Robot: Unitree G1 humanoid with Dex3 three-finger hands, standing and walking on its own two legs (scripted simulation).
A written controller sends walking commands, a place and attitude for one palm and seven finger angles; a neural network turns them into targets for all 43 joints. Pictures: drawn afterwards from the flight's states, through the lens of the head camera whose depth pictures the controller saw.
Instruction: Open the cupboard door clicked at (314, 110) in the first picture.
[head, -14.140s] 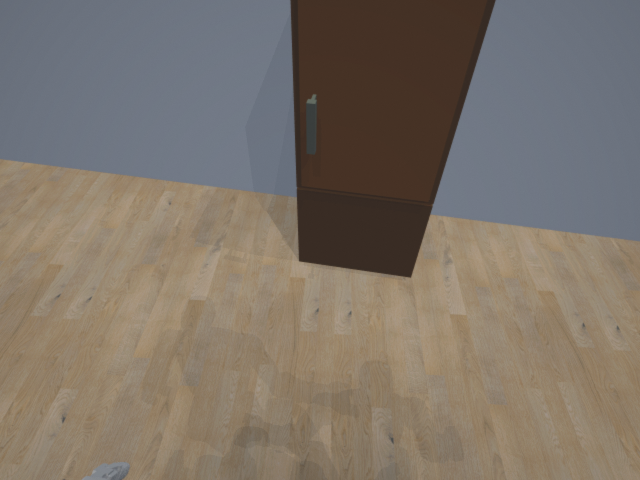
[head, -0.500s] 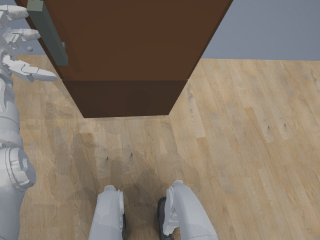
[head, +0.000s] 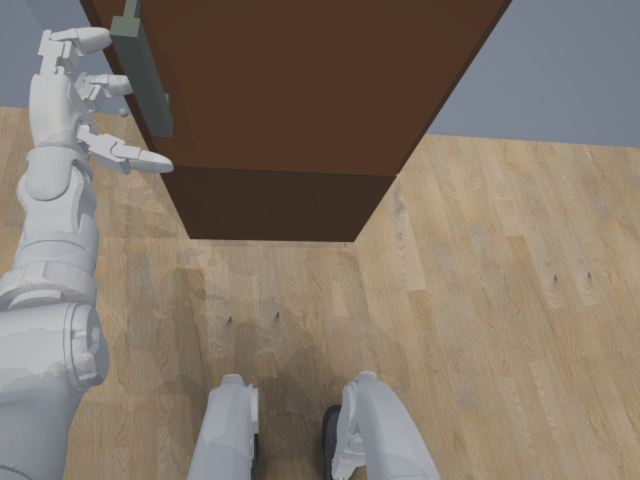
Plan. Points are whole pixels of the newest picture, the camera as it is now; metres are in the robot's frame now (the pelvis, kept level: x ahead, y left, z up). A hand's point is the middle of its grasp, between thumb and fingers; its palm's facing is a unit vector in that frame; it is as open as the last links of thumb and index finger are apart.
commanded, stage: slide the fingers in behind the handle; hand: left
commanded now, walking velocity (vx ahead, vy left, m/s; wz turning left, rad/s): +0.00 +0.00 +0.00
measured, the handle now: (149, 72) +0.57 +0.20 +0.04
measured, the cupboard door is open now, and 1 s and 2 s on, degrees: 0 0 0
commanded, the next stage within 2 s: move the hooked fingers beside the handle in 0.68 s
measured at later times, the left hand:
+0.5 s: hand (131, 115) +0.52 +0.21 +0.04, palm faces +0.13 -0.99 +0.00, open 15.4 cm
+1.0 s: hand (127, 114) +0.52 +0.22 +0.04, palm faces +0.12 -0.99 -0.01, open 15.2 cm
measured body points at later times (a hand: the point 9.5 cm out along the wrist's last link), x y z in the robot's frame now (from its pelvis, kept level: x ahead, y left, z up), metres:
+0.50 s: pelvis +0.00 +0.00 +0.00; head +0.17 +0.06 +0.41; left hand +0.50 +0.27 +0.04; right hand +0.04 -0.27 -0.11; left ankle +0.03 +0.09 -0.60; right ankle +0.04 -0.13 -0.60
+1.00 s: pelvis -0.01 +0.00 +0.00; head +0.17 +0.06 +0.41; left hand +0.50 +0.27 +0.04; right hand +0.03 -0.27 -0.11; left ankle +0.03 +0.09 -0.60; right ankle +0.04 -0.13 -0.60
